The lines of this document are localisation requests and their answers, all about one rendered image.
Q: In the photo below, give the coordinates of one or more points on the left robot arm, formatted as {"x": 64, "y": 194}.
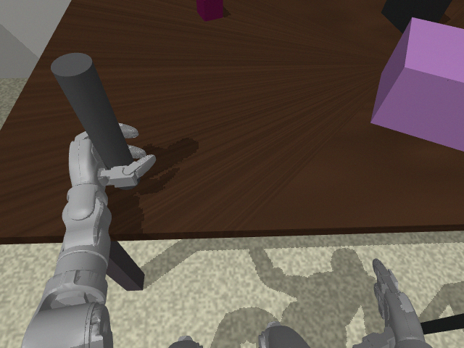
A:
{"x": 72, "y": 311}

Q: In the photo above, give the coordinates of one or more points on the left robot hand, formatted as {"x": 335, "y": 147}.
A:
{"x": 86, "y": 166}

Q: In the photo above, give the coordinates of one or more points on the table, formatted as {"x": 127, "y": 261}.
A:
{"x": 259, "y": 122}

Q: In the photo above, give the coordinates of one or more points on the right robot hand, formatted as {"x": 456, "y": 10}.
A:
{"x": 401, "y": 320}

